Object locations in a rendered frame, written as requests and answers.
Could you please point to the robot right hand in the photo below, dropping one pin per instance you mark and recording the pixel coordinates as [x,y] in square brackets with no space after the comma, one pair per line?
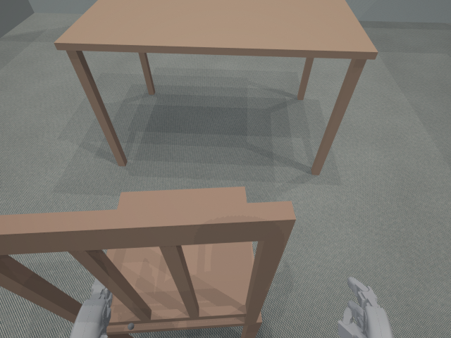
[372,322]

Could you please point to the robot left hand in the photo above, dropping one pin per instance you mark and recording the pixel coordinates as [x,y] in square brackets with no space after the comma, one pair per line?
[94,314]

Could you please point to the chair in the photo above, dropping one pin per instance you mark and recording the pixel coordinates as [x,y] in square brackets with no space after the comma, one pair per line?
[178,259]

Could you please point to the table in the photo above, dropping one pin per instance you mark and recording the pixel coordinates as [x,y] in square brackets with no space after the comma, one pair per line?
[283,28]

